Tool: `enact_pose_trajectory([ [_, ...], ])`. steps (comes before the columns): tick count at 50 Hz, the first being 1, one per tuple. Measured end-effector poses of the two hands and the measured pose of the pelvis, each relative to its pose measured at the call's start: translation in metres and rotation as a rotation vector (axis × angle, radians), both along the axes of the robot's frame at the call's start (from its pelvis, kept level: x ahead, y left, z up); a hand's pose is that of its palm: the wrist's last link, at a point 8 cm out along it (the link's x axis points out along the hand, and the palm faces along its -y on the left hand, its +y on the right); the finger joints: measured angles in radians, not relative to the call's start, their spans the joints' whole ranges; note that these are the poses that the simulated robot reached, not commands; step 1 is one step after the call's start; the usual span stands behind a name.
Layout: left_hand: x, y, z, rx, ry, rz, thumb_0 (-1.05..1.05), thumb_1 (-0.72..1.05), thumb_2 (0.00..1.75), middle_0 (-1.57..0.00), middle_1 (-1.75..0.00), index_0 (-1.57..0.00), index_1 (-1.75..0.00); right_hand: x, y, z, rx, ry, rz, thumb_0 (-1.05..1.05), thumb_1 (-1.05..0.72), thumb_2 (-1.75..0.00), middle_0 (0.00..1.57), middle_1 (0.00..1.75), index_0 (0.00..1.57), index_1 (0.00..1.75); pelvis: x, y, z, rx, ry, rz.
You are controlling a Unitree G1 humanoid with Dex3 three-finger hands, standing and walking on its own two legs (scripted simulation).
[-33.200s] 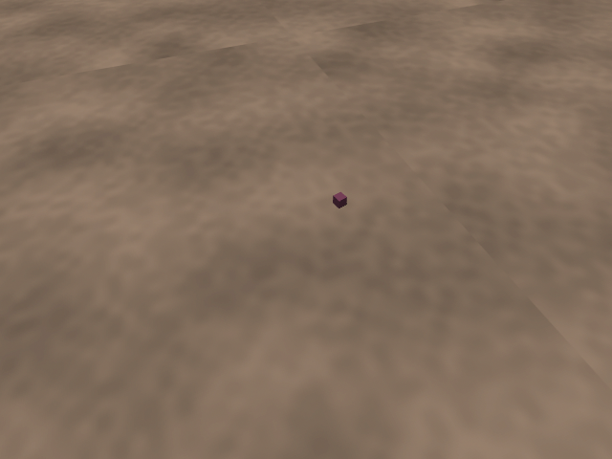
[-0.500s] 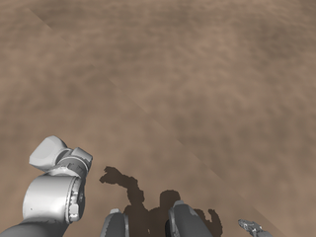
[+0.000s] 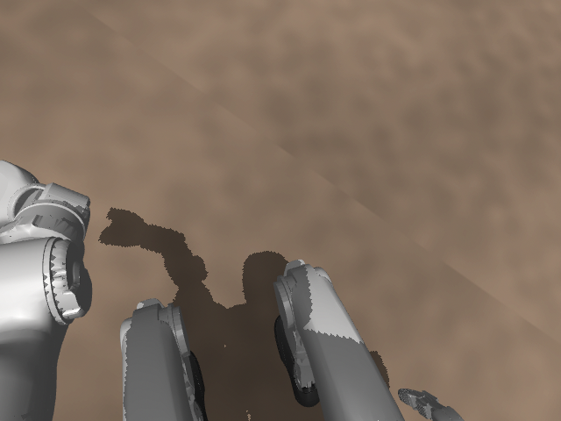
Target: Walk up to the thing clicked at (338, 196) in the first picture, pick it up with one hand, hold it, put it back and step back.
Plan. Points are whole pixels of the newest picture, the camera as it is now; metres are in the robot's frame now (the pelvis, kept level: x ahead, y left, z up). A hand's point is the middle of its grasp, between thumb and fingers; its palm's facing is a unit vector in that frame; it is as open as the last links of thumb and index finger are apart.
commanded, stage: crouch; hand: left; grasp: from above
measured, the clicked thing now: (40, 208) +0.48 +0.27 -0.16
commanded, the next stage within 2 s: lower in 0.86 s
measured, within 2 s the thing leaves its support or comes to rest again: neither
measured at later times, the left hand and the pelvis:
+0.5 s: hand (76, 217) +0.49 +0.25 -0.24, palm faces -0.16 -0.39 -0.91, open 7.2 cm; pelvis +0.00 +0.00 -0.10, yaw -1 degrees
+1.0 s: hand (80, 224) +0.49 +0.26 -0.29, palm faces -0.15 -0.42 -0.90, open 7.1 cm; pelvis +0.00 +0.00 -0.12, yaw -3 degrees
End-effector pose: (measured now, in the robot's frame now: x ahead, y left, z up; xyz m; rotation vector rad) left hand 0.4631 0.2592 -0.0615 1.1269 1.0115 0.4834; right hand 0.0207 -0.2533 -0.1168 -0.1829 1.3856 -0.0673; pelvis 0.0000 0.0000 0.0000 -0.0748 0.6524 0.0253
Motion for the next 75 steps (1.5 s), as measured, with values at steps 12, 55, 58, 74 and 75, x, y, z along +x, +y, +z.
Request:
enact_pose_trajectory([
  [12,0.006,-0.007,-0.081,-0.009,0.038,0.004,0.08,0.47,0.19,-1.06,-0.37,-0.91,-0.26,-0.027,-0.009,-0.044,-0.006,0.087,0.018,0.00,-0.90,-0.89,0.20,0.30,0.20,0.29,-0.001,0.000,-0.057,0.004,0.024,-0.005],
  [55,0.032,0.007,-0.172,-0.005,0.013,0.024,0.07,0.44,0.19,-1.12,-0.32,-0.94,-0.23,-0.060,-0.005,-0.085,0.061,0.239,0.105,0.00,-0.92,-0.90,0.20,0.30,0.19,0.29,0.001,0.004,-0.125,-0.050,-0.038,-0.024],
  [58,0.032,0.006,-0.177,0.003,0.030,0.001,0.07,0.44,0.19,-1.12,-0.33,-0.94,-0.24,-0.062,-0.003,-0.086,0.068,0.241,0.113,0.00,-0.92,-0.90,0.20,0.30,0.19,0.29,0.000,0.005,-0.127,-0.054,-0.042,-0.026],
  [74,0.023,-0.002,-0.220,-0.004,0.043,0.009,0.07,0.46,0.16,-1.11,-0.34,-0.92,-0.25,-0.071,0.006,-0.079,0.092,0.280,0.170,0.00,-0.93,-0.90,0.20,0.30,0.19,0.29,-0.003,0.005,-0.133,-0.075,-0.073,-0.034],
  [75,0.025,-0.002,-0.221,-0.005,0.037,0.014,0.07,0.46,0.16,-1.11,-0.34,-0.93,-0.25,-0.072,0.006,-0.078,0.094,0.284,0.173,0.00,-0.93,-0.90,0.20,0.30,0.19,0.29,-0.003,0.005,-0.133,-0.078,-0.074,-0.034],
])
